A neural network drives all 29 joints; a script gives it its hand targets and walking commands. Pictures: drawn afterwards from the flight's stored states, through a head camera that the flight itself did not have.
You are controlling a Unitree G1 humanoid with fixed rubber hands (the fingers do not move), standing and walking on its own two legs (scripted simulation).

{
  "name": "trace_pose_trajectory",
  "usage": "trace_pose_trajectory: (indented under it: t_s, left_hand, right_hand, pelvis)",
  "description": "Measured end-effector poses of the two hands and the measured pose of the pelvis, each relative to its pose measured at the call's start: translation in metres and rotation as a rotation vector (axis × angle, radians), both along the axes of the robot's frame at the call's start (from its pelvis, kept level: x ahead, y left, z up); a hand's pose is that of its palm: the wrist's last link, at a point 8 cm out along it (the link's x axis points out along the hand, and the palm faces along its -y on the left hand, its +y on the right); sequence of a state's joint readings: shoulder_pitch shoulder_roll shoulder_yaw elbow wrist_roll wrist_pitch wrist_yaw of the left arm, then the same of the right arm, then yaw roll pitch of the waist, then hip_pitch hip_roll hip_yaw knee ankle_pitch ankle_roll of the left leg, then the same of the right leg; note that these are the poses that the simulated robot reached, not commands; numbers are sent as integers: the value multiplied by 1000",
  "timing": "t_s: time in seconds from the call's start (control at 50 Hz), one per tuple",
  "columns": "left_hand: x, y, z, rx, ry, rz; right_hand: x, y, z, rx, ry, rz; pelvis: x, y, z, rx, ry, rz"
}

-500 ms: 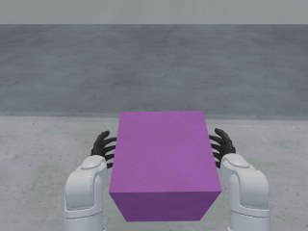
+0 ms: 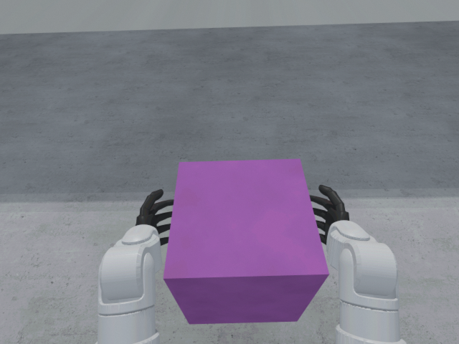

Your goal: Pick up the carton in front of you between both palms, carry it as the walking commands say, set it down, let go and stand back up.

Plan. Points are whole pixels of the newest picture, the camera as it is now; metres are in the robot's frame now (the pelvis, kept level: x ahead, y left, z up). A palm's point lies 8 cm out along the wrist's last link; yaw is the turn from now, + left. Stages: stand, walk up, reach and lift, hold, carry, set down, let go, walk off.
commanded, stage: carry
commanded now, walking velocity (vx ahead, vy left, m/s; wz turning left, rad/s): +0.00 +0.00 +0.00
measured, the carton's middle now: (241, 246) +0.28 +0.00 +0.01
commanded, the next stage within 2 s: hold in 1.92 s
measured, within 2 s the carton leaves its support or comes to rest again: neither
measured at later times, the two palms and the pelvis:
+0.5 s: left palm (140, 207) +0.33 +0.18 +0.08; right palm (307, 195) +0.34 -0.12 +0.08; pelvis +0.08 +0.02 +0.00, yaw +2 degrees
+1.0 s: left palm (141, 228) +0.31 +0.18 +0.03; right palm (301, 219) +0.32 -0.12 +0.04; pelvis +0.03 +0.02 +0.00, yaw +2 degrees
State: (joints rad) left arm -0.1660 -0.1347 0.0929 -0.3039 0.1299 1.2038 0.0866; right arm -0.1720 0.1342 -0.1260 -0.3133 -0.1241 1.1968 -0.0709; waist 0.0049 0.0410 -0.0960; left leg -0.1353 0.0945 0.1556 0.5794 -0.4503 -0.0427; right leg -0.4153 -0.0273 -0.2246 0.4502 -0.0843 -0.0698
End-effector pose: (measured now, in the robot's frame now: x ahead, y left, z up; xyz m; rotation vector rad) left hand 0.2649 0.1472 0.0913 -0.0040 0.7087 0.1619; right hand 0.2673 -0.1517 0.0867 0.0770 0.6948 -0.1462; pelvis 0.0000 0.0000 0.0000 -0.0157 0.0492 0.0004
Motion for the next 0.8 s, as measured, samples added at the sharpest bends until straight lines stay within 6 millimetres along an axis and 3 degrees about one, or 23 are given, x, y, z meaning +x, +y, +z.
trace_pose_trajectory:
  t_s: [0.1,0.24,0.34,0.52,0.64,0.8]
  left_hand:
    - [25,-1,-12,4,77,9]
    - [58,7,-1,-21,1,16]
    - [68,16,2,-27,-21,27]
    - [63,30,-18,-12,17,31]
    - [53,33,-37,9,45,17]
    - [47,33,-46,33,7,-10]
  right_hand:
    - [26,-1,-14,-1,77,10]
    - [62,7,5,-23,2,15]
    - [76,16,11,-35,-21,29]
    - [75,30,-10,-55,16,61]
    - [65,33,-31,-76,43,76]
    - [55,34,-40,-95,4,82]
  pelvis:
    - [27,-3,6,5,2,11]
    - [60,2,5,-1,18,17]
    - [73,7,4,2,27,24]
    - [76,17,-1,1,17,34]
    - [68,20,-2,2,1,35]
    - [53,23,-1,7,-12,33]
